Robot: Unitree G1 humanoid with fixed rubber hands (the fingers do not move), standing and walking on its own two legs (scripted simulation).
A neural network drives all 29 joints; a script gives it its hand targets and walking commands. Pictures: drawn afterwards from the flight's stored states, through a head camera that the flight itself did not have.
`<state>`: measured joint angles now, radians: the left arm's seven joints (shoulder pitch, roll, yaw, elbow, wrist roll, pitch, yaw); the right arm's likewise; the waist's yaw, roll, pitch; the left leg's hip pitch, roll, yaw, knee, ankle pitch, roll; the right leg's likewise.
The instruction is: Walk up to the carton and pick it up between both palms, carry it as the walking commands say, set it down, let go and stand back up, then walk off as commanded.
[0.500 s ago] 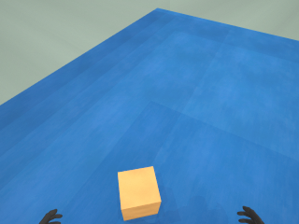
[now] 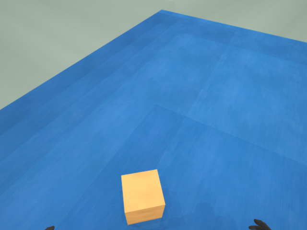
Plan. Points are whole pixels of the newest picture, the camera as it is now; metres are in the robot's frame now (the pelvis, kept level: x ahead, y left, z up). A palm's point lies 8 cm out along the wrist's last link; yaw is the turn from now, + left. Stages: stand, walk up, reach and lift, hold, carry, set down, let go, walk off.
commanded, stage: stand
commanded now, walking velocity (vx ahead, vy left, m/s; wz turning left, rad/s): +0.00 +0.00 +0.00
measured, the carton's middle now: (142, 197) +0.43 +0.04 -0.66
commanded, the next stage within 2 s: walk off in 0.54 s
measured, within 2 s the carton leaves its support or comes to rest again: neither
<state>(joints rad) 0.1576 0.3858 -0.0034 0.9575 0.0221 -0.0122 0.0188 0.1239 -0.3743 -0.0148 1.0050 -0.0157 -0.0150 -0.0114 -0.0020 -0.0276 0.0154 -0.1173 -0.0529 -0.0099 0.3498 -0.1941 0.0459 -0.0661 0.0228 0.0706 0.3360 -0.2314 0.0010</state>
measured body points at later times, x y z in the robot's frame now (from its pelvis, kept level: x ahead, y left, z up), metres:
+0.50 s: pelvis +0.00 +0.00 +0.00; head -0.01 +0.01 +0.45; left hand +0.09 +0.31 -0.12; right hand +0.10 -0.32 -0.11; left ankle +0.00 +0.09 -0.75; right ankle -0.03 -0.12 -0.75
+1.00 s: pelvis +0.04 -0.01 -0.01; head +0.03 -0.01 +0.44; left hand +0.05 +0.27 -0.15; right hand +0.07 -0.30 -0.15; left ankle +0.00 +0.09 -0.74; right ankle -0.03 -0.13 -0.75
